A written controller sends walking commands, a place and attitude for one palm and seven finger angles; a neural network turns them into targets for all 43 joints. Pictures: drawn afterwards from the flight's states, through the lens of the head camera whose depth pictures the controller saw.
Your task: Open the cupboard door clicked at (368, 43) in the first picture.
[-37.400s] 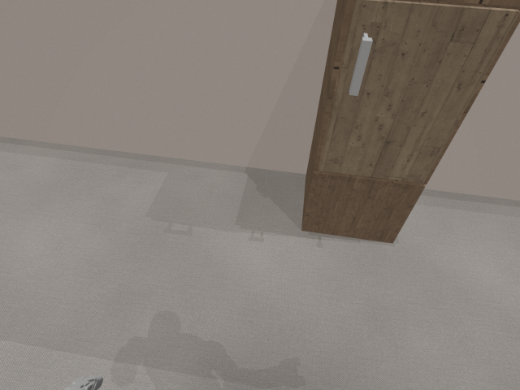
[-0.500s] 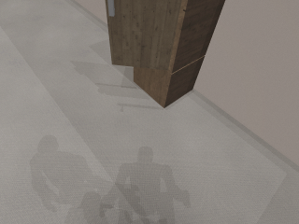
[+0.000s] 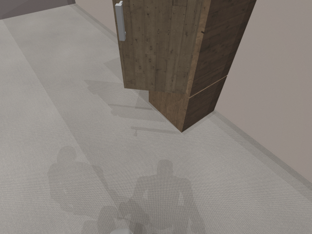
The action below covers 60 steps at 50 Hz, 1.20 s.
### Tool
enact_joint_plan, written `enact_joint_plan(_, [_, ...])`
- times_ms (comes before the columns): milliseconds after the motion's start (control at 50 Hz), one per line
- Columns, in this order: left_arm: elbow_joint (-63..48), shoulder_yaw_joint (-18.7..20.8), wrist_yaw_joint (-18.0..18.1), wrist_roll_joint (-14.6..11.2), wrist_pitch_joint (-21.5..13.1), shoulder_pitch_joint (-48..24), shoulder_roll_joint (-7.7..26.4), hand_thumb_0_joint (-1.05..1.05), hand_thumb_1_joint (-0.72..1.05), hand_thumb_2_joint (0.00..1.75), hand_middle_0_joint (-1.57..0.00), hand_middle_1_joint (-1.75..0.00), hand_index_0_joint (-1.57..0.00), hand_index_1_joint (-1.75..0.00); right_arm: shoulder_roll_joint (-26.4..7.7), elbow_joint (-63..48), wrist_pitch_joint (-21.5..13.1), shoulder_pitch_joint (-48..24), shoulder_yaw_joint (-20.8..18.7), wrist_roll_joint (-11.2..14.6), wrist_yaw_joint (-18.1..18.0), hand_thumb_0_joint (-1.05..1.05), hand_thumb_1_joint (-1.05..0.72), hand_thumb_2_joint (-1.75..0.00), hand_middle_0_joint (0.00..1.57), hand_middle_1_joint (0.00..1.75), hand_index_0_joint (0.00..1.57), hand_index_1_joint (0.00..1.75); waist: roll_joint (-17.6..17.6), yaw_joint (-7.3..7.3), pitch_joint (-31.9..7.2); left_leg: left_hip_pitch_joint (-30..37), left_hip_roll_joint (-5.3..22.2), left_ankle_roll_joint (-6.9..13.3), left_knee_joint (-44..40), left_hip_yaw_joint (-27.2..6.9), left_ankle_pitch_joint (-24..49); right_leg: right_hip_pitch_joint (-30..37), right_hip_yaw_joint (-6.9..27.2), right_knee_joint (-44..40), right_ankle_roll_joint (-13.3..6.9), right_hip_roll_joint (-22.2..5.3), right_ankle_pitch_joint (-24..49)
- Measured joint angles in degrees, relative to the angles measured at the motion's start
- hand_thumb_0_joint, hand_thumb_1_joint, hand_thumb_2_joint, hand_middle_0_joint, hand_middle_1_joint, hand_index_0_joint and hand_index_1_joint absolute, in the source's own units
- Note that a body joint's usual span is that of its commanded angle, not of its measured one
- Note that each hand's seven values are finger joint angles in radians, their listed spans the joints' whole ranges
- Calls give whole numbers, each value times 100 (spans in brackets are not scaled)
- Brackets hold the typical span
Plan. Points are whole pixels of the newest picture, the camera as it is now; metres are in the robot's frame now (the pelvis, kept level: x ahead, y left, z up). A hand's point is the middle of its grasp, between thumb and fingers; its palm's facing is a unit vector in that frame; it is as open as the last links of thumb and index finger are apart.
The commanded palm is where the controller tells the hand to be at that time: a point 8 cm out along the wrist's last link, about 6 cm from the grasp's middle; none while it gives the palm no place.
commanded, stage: take the last steps up to it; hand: left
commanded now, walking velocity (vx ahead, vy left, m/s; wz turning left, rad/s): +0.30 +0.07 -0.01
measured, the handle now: (121, 21) +0.96 +0.20 +0.09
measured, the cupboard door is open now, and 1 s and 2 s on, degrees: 45 45 45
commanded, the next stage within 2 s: come to a stop and stand still in 0.74 s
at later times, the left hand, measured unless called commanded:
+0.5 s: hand (89, 186) +0.29 +0.24 -0.16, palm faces -0.02 -0.98 -0.17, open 7.4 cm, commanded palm none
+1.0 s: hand (92, 166) +0.37 +0.26 -0.20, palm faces +0.00 -0.98 -0.18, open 7.3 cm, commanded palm none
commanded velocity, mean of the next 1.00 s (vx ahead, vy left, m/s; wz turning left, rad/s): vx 0.14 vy -0.01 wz -0.03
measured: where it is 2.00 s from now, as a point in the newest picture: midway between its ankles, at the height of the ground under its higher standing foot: (152, 211)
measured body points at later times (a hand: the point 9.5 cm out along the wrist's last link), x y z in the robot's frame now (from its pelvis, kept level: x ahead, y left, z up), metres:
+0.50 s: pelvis +0.19 +0.06 +0.00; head +0.22 +0.06 +0.45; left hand +0.29 +0.29 -0.15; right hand +0.17 -0.18 -0.15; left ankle +0.16 +0.16 -0.74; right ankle +0.26 -0.07 -0.71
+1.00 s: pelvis +0.39 +0.07 -0.01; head +0.41 +0.10 +0.44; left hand +0.37 +0.31 -0.18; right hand +0.45 -0.16 -0.15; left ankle +0.43 +0.17 -0.74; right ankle +0.30 -0.06 -0.72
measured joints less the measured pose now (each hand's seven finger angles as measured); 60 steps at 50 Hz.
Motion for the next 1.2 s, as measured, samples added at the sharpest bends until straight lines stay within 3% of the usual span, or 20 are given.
enact_joint_plan(80, [288,-6,-57,42,-9,335,103,0,94,90,-20,-30,-21,-30,-32,-262,-64,-378,-55,6,71,0,-91,-90,20,30,20,30,-155,121,-7,-176,150,-102,-1210,113,365,339,38,-388,114,-87,-19])
enact_joint_plan(160, [556,0,-116,50,77,681,123,0,93,90,-20,-30,-21,-30,-110,-467,-212,-624,-54,-10,102,0,-91,-90,20,30,20,29,-188,258,-35,228,74,-64,-2464,256,619,521,87,-70,348,-262,-479])
enact_joint_plan(180, [593,1,-131,42,111,785,114,0,92,90,-20,-30,-21,-30,-149,-524,-285,-656,-46,-28,91,0,-91,-90,20,30,20,29,-154,272,-64,333,57,54,-2627,276,831,419,112,310,317,-308,-718])
enact_joint_plan(220, [676,-4,-136,22,239,809,170,1,92,90,-20,-30,-20,-30,-86,-583,-389,-762,-30,-56,5,0,-91,-90,20,30,20,30,-255,259,-16,327,-36,231,-2254,399,716,-117,381,1833,155,-382,-1267])
enact_joint_plan(260, [703,1,-124,28,319,731,230,1,91,90,-20,-30,-20,-30,16,-632,-446,-745,30,-63,-68,0,-91,-90,20,30,20,30,-323,240,-1,528,-90,281,-2263,508,458,-776,557,3302,37,-304,-1291])
enact_joint_plan(300, [651,19,-130,40,355,551,262,1,91,90,-20,-30,-20,-30,108,-612,-469,-641,82,-58,-126,0,-91,-90,20,30,20,30,-333,216,-5,791,-146,252,-2541,552,444,-1314,524,3984,12,-277,-1003])
enact_joint_plan(340, [511,21,-159,46,351,340,242,1,91,90,-20,-30,-20,-30,121,-529,-484,-523,46,-27,-214,-1,-92,-90,20,30,21,30,-292,208,5,1072,-205,269,-2884,584,504,-1664,463,3927,27,-296,-719])
enact_joint_plan(420, [203,-5,-205,44,313,-65,140,1,91,90,-19,-30,-20,-30,3,-279,-427,-251,49,-44,-198,-1,-94,-90,21,30,21,30,-150,157,-8,1567,-278,296,-3396,619,515,-1874,368,2782,53,-336,-336])
enact_joint_plan(560, [-89,-16,-235,62,237,-557,125,1,91,90,-19,-30,-20,-30,25,83,-268,281,67,-56,-140,0,-92,-90,20,30,21,30,-109,-43,-15,2123,-280,97,-3228,686,-115,-1257,284,985,-14,-198,163])
enact_joint_plan(600, [-111,-11,-214,73,115,-622,121,1,91,90,-20,-30,-20,-30,27,167,-218,378,72,-13,-123,0,-91,-90,20,30,21,30,-40,-64,17,1933,-147,53,-2422,619,-562,-1076,252,898,-148,-102,309])
enact_joint_plan(640, [-112,-40,-163,40,32,-632,67,0,91,90,-20,-30,-20,-30,12,221,-109,329,62,14,-96,0,-91,-90,20,30,20,30,69,-110,101,1372,-80,65,-996,326,-994,-912,120,1012,-198,-28,-1])
enact_joint_plan(700, [-79,-62,-71,9,8,-450,-3,0,91,90,-20,-30,-20,-30,19,194,-33,140,30,14,-75,0,-91,-90,20,30,20,30,67,-85,121,550,-13,9,117,148,-703,-522,52,555,-145,49,-35])
enact_joint_plan(740, [-1,5,6,-18,-10,-287,0,0,92,90,-20,-30,-20,-30,46,91,-36,-23,18,11,-62,0,-91,-90,20,30,20,30,3,-63,106,198,73,-58,-24,137,-446,-276,55,176,-135,84,54])
enact_joint_plan(820, [253,8,-22,12,-12,24,143,-1,94,90,-20,-30,-21,-30,95,-139,-118,-343,17,8,-34,0,-91,-90,20,30,20,30,-144,43,64,34,131,-151,-1307,202,39,86,116,-210,-49,60,26])
enact_joint_plan(900, [509,-47,-54,-14,84,403,124,0,93,90,-20,-30,-20,-30,-46,-291,-293,-528,43,-8,-45,0,-92,-90,20,30,20,30,-57,175,-15,463,76,-75,-2693,241,1172,238,197,232,161,45,-481])
enact_joint_plan(960, [660,-114,35,-64,286,483,204,0,92,90,-20,-30,-20,-30,65,-288,-310,-725,130,-12,-180,0,-92,-90,20,30,20,30,-306,230,-38,543,-90,222,-2331,427,653,-50,493,1199,149,-122,-1284])
enact_joint_plan(1000, [674,-140,73,-63,424,429,215,0,92,90,-20,-30,-20,-30,144,-314,-249,-864,201,-5,-252,0,-92,-90,20,30,20,30,-368,238,-17,657,-140,283,-2390,490,456,-287,567,1640,155,-103,-1593])
enact_joint_plan(1120, [292,-87,49,-47,648,-9,179,1,91,90,-20,-30,-20,-30,184,-464,-54,-1231,178,19,-358,0,-91,-90,20,30,21,30,-94,180,320,762,-56,279,-2658,426,629,-1121,659,2610,112,169,-1683])
enact_joint_plan(1200, [-11,15,39,-25,692,-176,238,1,91,90,-20,-30,-20,-30,48,-463,72,-1227,67,-7,-367,-1,-91,-90,21,30,21,30,62,170,323,754,79,175,-2646,399,649,-1312,722,2577,79,241,-1424])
